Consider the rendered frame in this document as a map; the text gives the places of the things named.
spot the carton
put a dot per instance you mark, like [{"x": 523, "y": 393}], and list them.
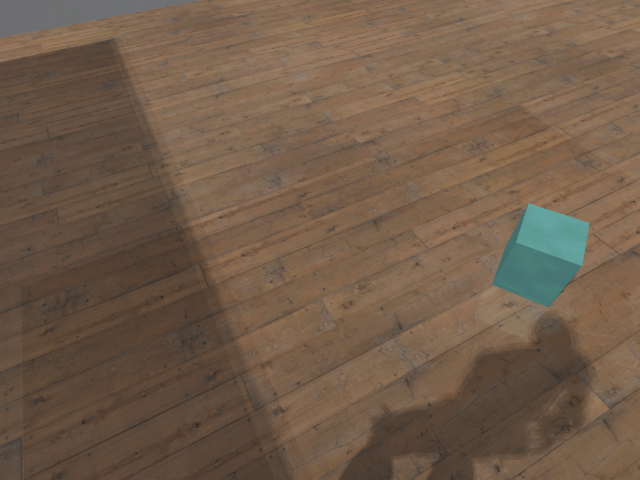
[{"x": 543, "y": 254}]

